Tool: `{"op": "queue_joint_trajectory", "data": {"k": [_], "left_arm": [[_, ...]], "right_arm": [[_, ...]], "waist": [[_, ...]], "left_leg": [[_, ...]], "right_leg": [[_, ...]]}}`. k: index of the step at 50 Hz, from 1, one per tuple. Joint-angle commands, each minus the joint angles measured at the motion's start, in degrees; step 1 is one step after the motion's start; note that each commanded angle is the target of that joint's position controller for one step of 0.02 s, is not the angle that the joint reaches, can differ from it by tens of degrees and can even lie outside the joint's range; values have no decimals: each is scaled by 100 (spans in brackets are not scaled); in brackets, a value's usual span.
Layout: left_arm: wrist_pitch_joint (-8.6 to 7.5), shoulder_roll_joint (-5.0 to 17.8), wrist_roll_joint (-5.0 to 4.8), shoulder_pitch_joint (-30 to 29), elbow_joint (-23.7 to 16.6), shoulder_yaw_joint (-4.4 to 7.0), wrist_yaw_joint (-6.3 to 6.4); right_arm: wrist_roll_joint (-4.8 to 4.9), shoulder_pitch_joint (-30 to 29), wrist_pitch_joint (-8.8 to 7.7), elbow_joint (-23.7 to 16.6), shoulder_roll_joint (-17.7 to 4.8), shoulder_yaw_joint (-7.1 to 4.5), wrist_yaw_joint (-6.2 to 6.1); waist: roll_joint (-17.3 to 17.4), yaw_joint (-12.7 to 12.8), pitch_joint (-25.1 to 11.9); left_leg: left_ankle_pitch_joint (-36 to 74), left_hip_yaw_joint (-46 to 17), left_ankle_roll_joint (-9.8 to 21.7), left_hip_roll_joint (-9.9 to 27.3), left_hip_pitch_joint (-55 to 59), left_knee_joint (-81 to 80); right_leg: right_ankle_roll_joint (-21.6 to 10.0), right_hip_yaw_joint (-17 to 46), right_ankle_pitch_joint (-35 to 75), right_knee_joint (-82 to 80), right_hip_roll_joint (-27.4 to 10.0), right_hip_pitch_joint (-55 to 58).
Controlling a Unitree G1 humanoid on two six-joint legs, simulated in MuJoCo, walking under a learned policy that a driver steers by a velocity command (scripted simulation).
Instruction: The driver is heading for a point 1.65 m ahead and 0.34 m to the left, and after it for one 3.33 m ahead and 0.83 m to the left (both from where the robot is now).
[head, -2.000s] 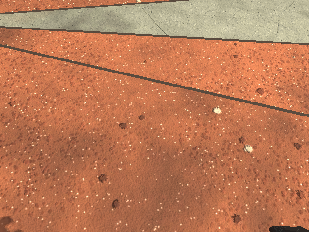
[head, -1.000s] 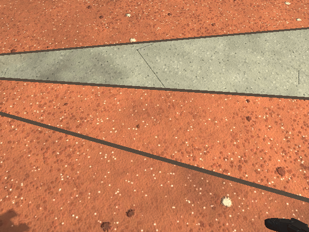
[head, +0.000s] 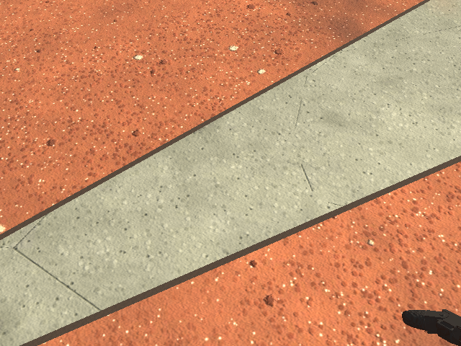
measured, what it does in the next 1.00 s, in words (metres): walks ahead: right foot, then left foot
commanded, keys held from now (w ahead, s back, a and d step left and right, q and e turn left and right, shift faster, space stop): e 0.32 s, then q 0.68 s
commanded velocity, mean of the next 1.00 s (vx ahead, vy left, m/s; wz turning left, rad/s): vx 0.11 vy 0.00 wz -0.05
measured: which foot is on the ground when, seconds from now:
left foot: down 0.00-0.46, up 0.48-0.82, down 0.84-1.00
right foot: down 0.00-0.02, up 0.04-0.44, down 0.46-0.84, up 0.86-1.00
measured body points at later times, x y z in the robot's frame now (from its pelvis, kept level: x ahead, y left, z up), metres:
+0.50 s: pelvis +0.15 -0.01 +0.01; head +0.18 -0.04 +0.46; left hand +0.41 +0.19 -0.06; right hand +0.18 -0.31 -0.12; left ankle +0.13 +0.13 -0.72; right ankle +0.18 -0.14 -0.73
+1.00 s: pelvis +0.16 +0.03 +0.02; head +0.20 +0.06 +0.46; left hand +0.33 +0.31 -0.10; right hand +0.26 -0.27 -0.08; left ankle +0.17 +0.11 -0.72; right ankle +0.16 -0.13 -0.64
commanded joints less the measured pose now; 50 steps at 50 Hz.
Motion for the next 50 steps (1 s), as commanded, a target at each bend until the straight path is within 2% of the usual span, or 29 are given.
{"op": "queue_joint_trajectory", "data": {"k": [1,2,3,4,5,6,8,10,13,18,20,22,23,24,25,26,27,29,34,38,41,42,43,44,45,46,47,48,50], "left_arm": [[-73,90,28,166,-597,-40,33],[-106,308,-43,589,-679,-53,36],[-56,845,-64,339,-555,84,47],[20,993,-27,-152,-626,143,57],[88,965,20,-388,-690,172,70],[164,893,28,-429,-728,204,74],[289,519,-26,-332,-791,131,59],[339,380,-12,-527,-950,86,54],[339,362,19,-744,-1050,63,-26],[338,321,69,-1410,-1318,45,-191],[331,322,96,-1428,-1345,51,-202],[267,356,150,-1041,-1141,70,-166],[241,706,224,-819,-1100,133,-86],[257,921,393,-853,-1220,80,12],[241,426,378,-962,-1139,-62,3],[206,388,333,-1093,-1055,-72,-48],[172,540,315,-1274,-976,-23,-54],[142,819,239,-1587,-921,72,3],[183,569,236,-2007,-746,69,139],[241,641,206,-1994,-548,121,181],[297,710,19,-2189,-432,150,198],[320,562,-29,-1954,-289,138,188],[338,277,157,-1711,-320,81,158],[310,308,201,-2378,-628,71,197],[299,461,150,-2577,-648,121,220],[298,542,88,-2488,-574,164,229],[309,588,116,-2300,-414,208,264],[318,668,152,-2214,-341,243,294],[280,571,132,-2082,-275,241,269]], "right_arm": [[-252,1681,-93,-77,-1595,-504,-108],[-126,1809,-7,32,-1473,-488,-54],[-51,1440,40,-139,-912,-338,-66],[-67,1138,115,-226,-651,-252,-91],[-85,873,173,-215,-535,-202,-93],[-87,706,202,-178,-453,-171,-97],[-119,609,208,-83,-581,-215,-106],[-110,562,230,-10,-788,-289,-156],[-26,443,343,27,-892,-327,-234],[88,658,488,238,-1051,-351,-197],[172,693,518,346,-1108,-340,-133],[244,667,498,481,-858,-221,-75],[84,913,426,536,-525,-77,-20],[-188,1298,369,510,-162,92,74],[-61,1326,450,579,-260,94,79],[88,991,518,494,-679,-10,51],[140,792,587,465,-808,-76,-12],[104,990,778,596,-998,-203,-160],[122,1137,1017,543,-577,-220,-301],[94,945,1019,291,-571,-215,-177],[60,1463,1003,387,-608,-274,-60],[-5,1589,990,420,-739,-326,-57],[-29,1584,957,291,-1437,-489,-163],[-197,1558,865,121,-1778,-507,-132],[-308,1542,726,83,-1656,-482,-91],[-216,1280,631,46,-1497,-452,-109],[-61,988,618,-4,-1307,-416,-157],[53,827,633,-53,-1113,-354,-212],[60,938,663,-88,-960,-296,-289]], "waist": [[618,-817,-1730],[1872,-636,-2084],[1016,-706,-1400],[477,-731,-898],[228,-614,-547],[301,-468,-345],[601,-357,-220],[595,-361,-279],[440,-413,-532],[386,-645,-367],[374,-574,-355],[219,-302,-482],[-273,-315,-873],[-1260,-580,-1373],[-1387,-436,-1713],[-1151,-343,-1432],[-1082,-357,-1091],[-1010,-478,-756],[-974,-598,-455],[-1057,-501,-562],[-957,-816,-585],[-508,-799,-396],[1222,-539,-185],[1684,-798,-85],[1034,-899,-255],[777,-719,-165],[482,-570,-135],[524,-507,-156],[529,-477,-374]], "left_leg": [[444,-2274,1124,1961,4213,19],[227,-4087,1685,2684,4699,-423],[298,-3383,1500,2486,4074,-438],[926,-2280,1281,2227,3323,-379],[1615,-1541,1176,1932,2621,-426],[1924,-1040,1090,1703,2129,-513],[2105,-420,1133,1480,1564,-860],[2410,-161,1298,1618,1653,-1033],[2278,314,1290,1655,1905,-1092],[1762,664,1161,1615,1955,-912],[1778,493,1125,1669,2149,-593],[1317,545,763,1345,1838,36],[478,765,338,970,1325,558],[-2379,859,-131,522,304,1375],[-3862,290,-354,552,205,1935],[-3870,173,-422,560,100,2210],[-3720,199,-445,533,-132,2475],[-3291,156,-535,489,-10,3038],[-2577,444,-515,422,216,3097],[-2246,608,-321,448,518,2203],[-1380,911,34,222,1299,863],[-798,618,267,187,1568,155],[1002,-1305,810,1447,2037,-497],[1715,-2713,1895,2325,1836,-877],[1022,-2622,1999,2209,1778,-997],[539,-2175,1683,1878,1838,-929],[241,-1828,1357,1613,1898,-840],[282,-1659,1200,1488,1897,-817],[667,-1477,1162,1292,2022,-767]], "right_leg": [[93,-108,771,3088,-44,-2435],[283,-246,-1170,4274,-37,-3606],[398,-75,-856,4808,-380,-3868],[474,-332,-501,4843,-565,-3799],[531,-487,-281,4613,-733,-3608],[537,-560,-146,4305,-910,-3396],[580,-850,152,3862,-950,-2998],[638,-925,495,3359,-1010,-3074],[617,-1034,1366,2499,-1068,-2833],[409,-1284,1589,1248,-891,-2203],[274,-1294,1337,661,-753,-1967],[19,-1342,2513,-703,-627,-781],[-158,-700,4573,-761,-1276,350],[-854,491,6785,-190,-2600,1472],[-1502,703,6253,-234,-2930,1161],[-1471,476,5488,-431,-2657,792],[-1253,221,5084,-533,-2442,568],[-1132,-157,4776,-744,-2413,-163],[-1020,-1012,3316,-1048,-2219,-891],[-1006,-1056,3035,-929,-2445,-671],[-570,-1342,2632,-361,-2349,-856],[-150,-1675,1834,277,-2030,-1185],[514,-2324,248,1902,-1253,-2397],[711,-1619,-1429,3141,-448,-3371],[610,-1034,-1300,3780,-547,-3481],[508,-869,-746,3886,-671,-3557],[501,-829,-256,3783,-766,-3602],[533,-795,50,3678,-802,-3529],[616,-809,476,3706,-683,-3293]]}}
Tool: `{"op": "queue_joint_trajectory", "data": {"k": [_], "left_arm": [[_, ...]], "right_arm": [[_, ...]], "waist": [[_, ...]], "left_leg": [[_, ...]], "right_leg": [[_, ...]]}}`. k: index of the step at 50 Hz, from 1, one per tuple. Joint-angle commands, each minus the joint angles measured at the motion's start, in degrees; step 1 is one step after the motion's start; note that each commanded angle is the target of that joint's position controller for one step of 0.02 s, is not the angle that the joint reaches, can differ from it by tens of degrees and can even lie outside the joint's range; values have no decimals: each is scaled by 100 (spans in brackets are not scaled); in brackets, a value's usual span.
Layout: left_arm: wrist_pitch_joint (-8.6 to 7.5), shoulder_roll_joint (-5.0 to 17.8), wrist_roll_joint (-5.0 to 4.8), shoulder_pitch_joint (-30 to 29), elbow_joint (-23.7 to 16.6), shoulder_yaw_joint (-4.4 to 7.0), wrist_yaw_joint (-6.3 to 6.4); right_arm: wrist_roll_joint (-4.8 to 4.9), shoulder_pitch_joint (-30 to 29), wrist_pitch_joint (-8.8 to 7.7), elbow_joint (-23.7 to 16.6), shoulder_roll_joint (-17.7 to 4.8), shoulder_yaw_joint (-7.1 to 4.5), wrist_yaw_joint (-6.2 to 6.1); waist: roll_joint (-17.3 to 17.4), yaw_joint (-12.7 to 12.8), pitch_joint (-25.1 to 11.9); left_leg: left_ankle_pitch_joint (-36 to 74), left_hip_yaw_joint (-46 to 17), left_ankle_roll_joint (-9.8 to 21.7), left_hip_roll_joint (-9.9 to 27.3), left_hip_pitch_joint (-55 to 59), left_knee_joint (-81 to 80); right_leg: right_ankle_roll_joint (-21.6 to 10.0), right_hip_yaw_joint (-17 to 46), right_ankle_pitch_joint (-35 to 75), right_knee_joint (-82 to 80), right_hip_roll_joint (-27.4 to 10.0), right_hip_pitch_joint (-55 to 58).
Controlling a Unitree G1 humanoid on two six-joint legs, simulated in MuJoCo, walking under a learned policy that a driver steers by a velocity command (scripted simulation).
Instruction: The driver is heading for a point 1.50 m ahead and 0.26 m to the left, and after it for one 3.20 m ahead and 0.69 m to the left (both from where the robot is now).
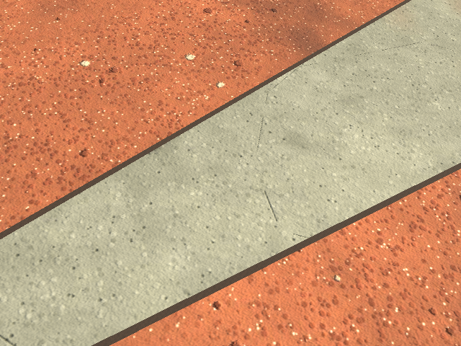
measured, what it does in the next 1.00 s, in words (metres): steps on the spot, turning left: right foot, then left foot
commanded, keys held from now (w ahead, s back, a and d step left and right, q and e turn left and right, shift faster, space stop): q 0.44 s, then no key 0.56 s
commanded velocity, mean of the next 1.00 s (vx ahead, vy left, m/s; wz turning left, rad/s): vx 0.00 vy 0.00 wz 0.37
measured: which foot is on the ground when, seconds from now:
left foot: down 0.00-0.38, up 0.40-0.72, down 0.74-1.00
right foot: up 0.00-0.36, down 0.38-1.00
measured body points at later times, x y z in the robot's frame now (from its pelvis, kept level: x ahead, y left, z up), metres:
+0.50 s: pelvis +0.02 -0.04 +0.00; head +0.06 -0.05 +0.45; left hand +0.06 +0.28 -0.09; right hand +0.25 -0.28 -0.10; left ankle -0.04 +0.08 -0.67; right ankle +0.06 -0.15 -0.74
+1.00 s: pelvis +0.01 +0.01 +0.00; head +0.02 +0.02 +0.45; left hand +0.00 +0.30 -0.13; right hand +0.25 -0.16 -0.10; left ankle -0.04 +0.10 -0.74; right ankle +0.06 -0.15 -0.74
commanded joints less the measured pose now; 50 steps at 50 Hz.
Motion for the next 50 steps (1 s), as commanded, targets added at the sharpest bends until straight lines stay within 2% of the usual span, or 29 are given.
{"op": "queue_joint_trajectory", "data": {"k": [1,6,9,12,15,17,18,19,20,21,22,23,24,25,26,28,31,34,36,37,38,39,40,41,42,43,44,50], "left_arm": [[-137,437,-26,-165,-341,129,16],[-214,334,-52,-287,-330,69,-20],[-264,370,-65,-292,-306,55,-78],[-346,445,-91,-200,-275,56,-145],[-441,511,-112,-13,-231,60,-227],[-495,534,-116,332,-123,76,-287],[-504,623,-97,523,-49,108,-300],[-475,960,-6,624,-61,175,-272],[-399,1335,98,366,-142,212,-221],[-400,1106,206,353,-208,162,-240],[-408,802,163,102,-314,66,-225],[-391,624,79,-97,-330,15,-208],[-382,534,-5,-125,-340,-32,-193],[-364,551,-32,-71,-301,-58,-178],[-342,592,-16,50,-253,-63,-164],[-308,651,15,295,-165,-59,-144],[-268,809,-10,246,-131,-39,-176],[-227,941,-67,315,-37,-33,-245],[-218,853,-152,260,29,-95,-270],[-262,707,-149,532,150,-156,-290],[-332,438,56,690,131,-262,-338],[-385,137,119,789,90,-347,-345],[-360,413,113,469,105,-312,-303],[-349,503,84,357,128,-291,-297],[-327,497,82,334,195,-298,-273],[-286,615,81,391,250,-275,-250],[-278,647,66,424,293,-269,-243],[-322,592,37,565,674,-289,-240]], "right_arm": [[57,-249,-95,-490,-898,-196,-128],[86,-115,-12,-554,-1062,-273,-197],[73,-229,36,-634,-1144,-312,-179],[67,-372,85,-718,-1172,-329,-136],[103,-549,137,-811,-1160,-326,-118],[168,-750,184,-888,-1118,-305,-142],[194,-780,205,-929,-1043,-279,-167],[144,-563,202,-955,-789,-207,-165],[135,-155,160,-1004,-593,-170,-142],[71,-157,109,-977,-1113,-314,-126],[113,-132,121,-865,-1415,-437,-116],[104,-124,171,-769,-1322,-448,-126],[82,-116,228,-720,-1151,-413,-142],[89,-137,253,-742,-971,-359,-128],[112,-230,246,-799,-851,-314,-116],[133,-464,208,-921,-703,-236,-119],[66,-597,183,-996,-522,-110,-90],[86,-503,182,-938,-601,-102,-59],[66,-124,179,-742,-574,-114,-31],[38,-119,184,-750,-714,-135,-43],[-2,-18,198,-807,-1053,-182,-99],[-100,-386,197,-830,-1097,-136,-93],[-116,-629,126,-902,-686,-43,-25],[-141,-707,62,-831,-542,5,14],[-149,-682,17,-776,-611,-13,21],[-124,-641,-22,-751,-650,-12,32],[-114,-573,-48,-700,-632,10,26],[-73,-475,-53,-514,-567,36,-12]], "waist": [[843,149,-731],[943,21,-674],[1050,-15,-560],[1103,-18,-607],[1143,44,-728],[1106,274,-799],[1001,359,-815],[253,233,-987],[-1197,-180,-812],[-1140,2,-773],[-676,-53,-631],[-521,-90,-500],[-521,-28,-418],[-558,19,-353],[-592,86,-331],[-693,260,-427],[-808,339,-600],[-883,366,-613],[-736,123,-564],[-515,134,-576],[366,277,-924],[1396,560,-923],[1052,349,-805],[956,365,-674],[998,317,-612],[1052,270,-422],[945,286,-304],[471,255,-347]], "left_leg": [[2164,-1716,820,1299,1161,-1139],[1621,-1943,858,1178,1370,-1113],[1226,-2171,913,1102,1006,-1115],[1493,-2468,956,1066,837,-991],[2122,-2804,910,1011,921,-754],[2228,-2853,703,806,838,-487],[1766,-2749,477,594,563,-300],[428,-2266,170,181,-59,494],[-1985,-1196,-189,-838,-1250,1529],[-2377,-955,-459,-519,-1595,2864],[-1941,-947,-562,-289,-1567,3451],[-1571,-886,-662,-246,-1565,3657],[-1305,-869,-761,-265,-1647,3846],[-1158,-828,-832,-286,-1661,3891],[-1066,-692,-868,-297,-1608,3715],[-1017,-554,-913,-227,-1600,3057],[-1092,-286,-907,27,-890,1850],[-766,45,-827,9,-150,746],[409,211,-597,-83,662,-757],[1088,-67,-421,75,1249,-1236],[2649,-1066,-178,932,2024,-1084],[2985,-1569,521,1572,1492,-853],[2056,-1530,743,1422,1027,-956],[1344,-1290,510,1102,929,-978],[909,-1112,282,846,865,-961],[808,-1077,165,764,697,-1015],[869,-1052,88,710,595,-1005],[1452,-862,48,556,775,-820]], "right_leg": [[83,361,512,164,-41,-630],[270,449,690,-1168,38,-479],[306,467,636,-1765,102,-46],[266,487,504,-2193,187,386],[171,488,491,-2793,256,788],[52,394,1146,-3818,264,1401],[-57,423,1850,-4399,77,1934],[-401,1205,2337,-4533,-865,2642],[-1219,2397,3858,-4464,-1885,3004],[-1893,2871,3862,-4562,-2483,2606],[-1802,2318,3499,-4532,-2178,2402],[-1532,1784,3092,-4479,-1731,2289],[-1414,1477,2924,-4468,-1496,2298],[-1433,1288,3100,-4463,-1403,2280],[-1467,1086,3229,-4489,-1298,2283],[-1557,975,3435,-4448,-1312,2664],[-1567,799,3640,-4354,-1367,2681],[-1543,797,3800,-4235,-1405,2489],[-1302,678,3544,-3975,-1269,2203],[-957,592,3089,-3867,-1141,1859],[-477,214,2035,-3230,-768,1367],[-114,-121,465,-3334,-371,1248],[46,-48,536,-3430,-399,1636],[58,-53,1050,-3608,-379,1740],[72,-78,1417,-3679,-362,1840],[88,-51,1570,-3704,-382,1837],[82,-25,1653,-3754,-406,1879],[110,-36,1925,-3953,-426,2036]]}}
